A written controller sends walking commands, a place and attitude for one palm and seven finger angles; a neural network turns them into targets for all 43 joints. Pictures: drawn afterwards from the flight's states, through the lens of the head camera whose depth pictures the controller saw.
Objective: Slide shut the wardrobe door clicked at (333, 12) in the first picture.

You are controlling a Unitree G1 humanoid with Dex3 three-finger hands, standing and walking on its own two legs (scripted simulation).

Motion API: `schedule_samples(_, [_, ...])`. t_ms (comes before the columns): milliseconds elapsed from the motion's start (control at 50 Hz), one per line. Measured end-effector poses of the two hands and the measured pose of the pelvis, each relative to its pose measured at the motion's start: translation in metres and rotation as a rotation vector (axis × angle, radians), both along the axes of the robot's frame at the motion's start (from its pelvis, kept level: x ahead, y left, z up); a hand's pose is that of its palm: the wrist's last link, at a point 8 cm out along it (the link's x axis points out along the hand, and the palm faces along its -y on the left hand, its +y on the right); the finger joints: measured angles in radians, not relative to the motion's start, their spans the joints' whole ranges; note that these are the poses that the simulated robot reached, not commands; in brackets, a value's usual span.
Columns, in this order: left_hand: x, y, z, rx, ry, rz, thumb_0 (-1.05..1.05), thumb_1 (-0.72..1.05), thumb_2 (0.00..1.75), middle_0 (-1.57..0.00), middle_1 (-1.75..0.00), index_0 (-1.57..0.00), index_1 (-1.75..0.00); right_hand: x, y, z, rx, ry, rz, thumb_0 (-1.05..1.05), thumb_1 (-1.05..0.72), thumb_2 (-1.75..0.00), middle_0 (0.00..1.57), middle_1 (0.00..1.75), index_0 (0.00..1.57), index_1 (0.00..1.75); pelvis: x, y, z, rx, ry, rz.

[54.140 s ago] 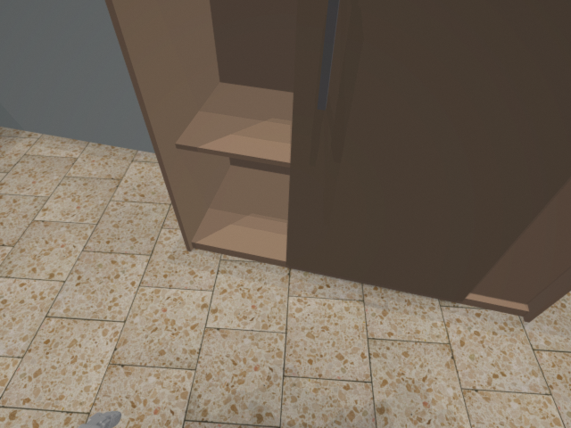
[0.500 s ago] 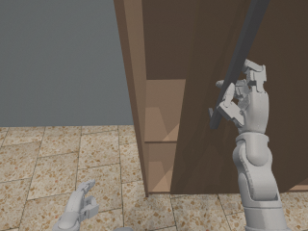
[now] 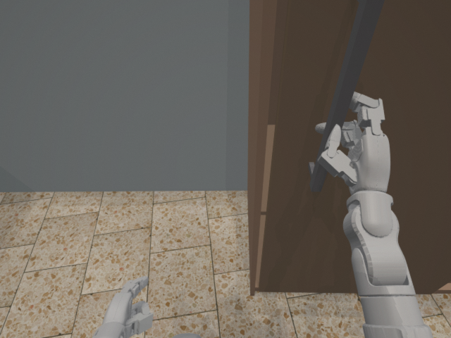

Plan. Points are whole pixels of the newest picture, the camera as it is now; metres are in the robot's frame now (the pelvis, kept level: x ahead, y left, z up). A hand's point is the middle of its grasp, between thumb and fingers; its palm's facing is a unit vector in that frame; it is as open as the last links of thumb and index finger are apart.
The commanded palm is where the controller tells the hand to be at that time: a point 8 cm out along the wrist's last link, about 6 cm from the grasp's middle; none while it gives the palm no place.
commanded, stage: step sideways, sliding the door along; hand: right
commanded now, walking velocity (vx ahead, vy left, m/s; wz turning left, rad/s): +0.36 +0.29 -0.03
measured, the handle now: (332, 110) +0.40 -0.16 +0.22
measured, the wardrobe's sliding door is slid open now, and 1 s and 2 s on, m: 0.01 0.00 0.00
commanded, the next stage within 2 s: stop walking and hold the door there in 0.60 s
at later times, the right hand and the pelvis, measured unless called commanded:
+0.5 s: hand (300, 151) +0.35 -0.11 +0.19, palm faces +0.39 +0.92 +0.07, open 6.9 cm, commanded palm +0.31 -0.07 +0.19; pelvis +0.03 +0.11 -0.01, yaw -3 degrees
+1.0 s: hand (307, 153) +0.35 -0.12 +0.18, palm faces +0.58 +0.77 -0.25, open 7.1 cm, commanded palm +0.29 -0.15 +0.16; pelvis +0.09 +0.18 -0.02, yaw +0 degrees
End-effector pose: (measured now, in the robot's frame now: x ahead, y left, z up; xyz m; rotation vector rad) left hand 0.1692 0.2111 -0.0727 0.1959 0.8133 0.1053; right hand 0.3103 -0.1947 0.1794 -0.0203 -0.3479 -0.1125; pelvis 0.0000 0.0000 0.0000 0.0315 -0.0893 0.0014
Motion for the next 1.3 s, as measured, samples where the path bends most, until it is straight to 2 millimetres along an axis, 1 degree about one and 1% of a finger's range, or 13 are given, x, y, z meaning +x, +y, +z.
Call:
schedule_samples(180, [-0.001, 0.030, 0.009, -0.028, 0.038, -0.094, 0.01, 0.90, 0.90, -0.20, -0.30, -0.21, -0.30, -0.003, 0.021, 0.004, 0.004, 0.050, -0.081, -0.10, -0.77, -1.10, 0.28, 1.24, 0.00, 1.10, 0.001, 0.046, 0.016, 0.060, 0.013, -0.015])
schedule_samples(300, [0.030, 0.057, -0.012, -0.089, -0.019, -0.155, 0.01, 0.90, 0.90, -0.20, -0.30, -0.21, -0.30, -0.004, 0.036, -0.001, 0.008, 0.008, -0.241, -0.12, -0.80, -1.15, 0.25, 1.24, 0.00, 1.03, 0.013, 0.094, -0.010, 0.017, 0.009, -0.029])
schedule_samples(380, [0.048, 0.079, -0.019, -0.074, -0.021, -0.143, 0.01, 0.90, 0.90, -0.20, -0.30, -0.21, -0.30, -0.005, 0.044, -0.001, 0.039, 0.013, -0.306, -0.12, -0.84, -1.14, 0.20, 1.24, 0.00, 0.99, 0.021, 0.104, -0.012, 0.047, 0.004, -0.070])
schedule_samples(480, [0.062, 0.100, -0.008, 0.006, -0.008, -0.117, 0.01, 0.90, 0.90, -0.20, -0.30, -0.20, -0.30, -0.004, 0.045, -0.005, 0.066, -0.022, -0.291, -0.13, -0.86, -1.13, 0.18, 1.27, 0.00, 0.97, 0.032, 0.107, -0.010, 0.021, 0.006, -0.059])
schedule_samples(600, [0.074, 0.107, 0.020, 0.002, 0.009, -0.171, 0.01, 0.90, 0.90, -0.20, -0.30, -0.20, -0.29, -0.004, 0.047, -0.004, 0.091, -0.015, -0.302, -0.12, -0.87, -1.14, 0.17, 1.27, 0.00, 0.97, 0.045, 0.129, 0.012, 0.062, 0.011, -0.072])
schedule_samples(720, [0.098, 0.117, 0.029, -0.024, -0.016, -0.227, 0.01, 0.90, 0.90, -0.20, -0.30, -0.20, -0.30, -0.004, 0.053, -0.003, 0.088, -0.005, -0.368, -0.12, -0.87, -1.16, 0.17, 1.24, 0.00, 0.97, 0.061, 0.151, 0.018, 0.094, 0.002, -0.053])
schedule_samples(800, [0.120, 0.134, 0.022, -0.056, -0.070, -0.199, 0.01, 0.90, 0.90, -0.20, -0.30, -0.21, -0.30, -0.006, 0.044, -0.001, -0.114, -0.001, -0.412, -0.18, -0.80, -1.15, 0.24, 1.26, 0.00, 0.98, 0.076, 0.174, 0.009, 0.085, -0.009, -0.016])
schedule_samples(860, [0.139, 0.155, 0.006, -0.077, -0.151, -0.190, 0.01, 0.90, 0.90, -0.20, -0.30, -0.21, -0.30, -0.007, 0.041, 0.001, -0.253, -0.003, -0.483, -0.23, -0.78, -1.12, 0.31, 1.31, 0.00, 0.98, 0.090, 0.195, -0.017, 0.024, -0.017, -0.026])
schedule_samples(900, [0.147, 0.173, -0.007, -0.060, -0.178, -0.163, 0.01, 0.90, 0.90, -0.20, -0.30, -0.21, -0.30, -0.007, 0.043, 0.000, -0.269, -0.003, -0.522, -0.25, -0.79, -1.11, 0.34, 1.32, 0.00, 0.97, 0.092, 0.196, -0.027, 0.041, -0.026, -0.025])
schedule_samples(980, [0.135, 0.202, -0.015, -0.001, -0.160, -0.048, 0.01, 0.90, 0.90, -0.20, -0.30, -0.21, -0.30, -0.008, 0.043, 0.002, -0.270, 0.024, -0.528, -0.24, -0.79, -1.09, 0.35, 1.28, 0.00, 1.02, 0.091, 0.183, -0.024, 0.033, -0.005, 0.002])
schedule_samples(1080, [0.090, 0.221, -0.002, 0.090, -0.080, 0.057, 0.01, 0.90, 0.90, -0.20, -0.30, -0.20, -0.29, -0.008, 0.036, 0.000, -0.258, -0.005, -0.482, -0.26, -0.76, -1.07, 0.38, 1.30, 0.03, 1.03, 0.096, 0.176, -0.013, -0.014, 0.005, 0.021])
schedule_samples(1180, [0.056, 0.219, 0.003, 0.079, -0.039, 0.107, 0.01, 0.90, 0.90, -0.20, -0.30, -0.20, -0.29, -0.009, 0.038, 0.001, -0.237, 0.022, -0.489, -0.26, -0.77, -1.06, 0.36, 1.28, 0.03, 1.06, 0.107, 0.171, 0.003, 0.011, 0.036, 0.014])
schedule_samples(1300, [0.048, 0.207, -0.007, 0.044, -0.016, 0.099, 0.01, 0.90, 0.90, -0.20, -0.30, -0.20, -0.30, -0.008, 0.040, -0.001, -0.240, 0.014, -0.500, -0.27, -0.80, -1.04, 0.35, 1.29, 0.01, 1.05, 0.103, 0.171, 0.001, -0.009, 0.043, 0.048])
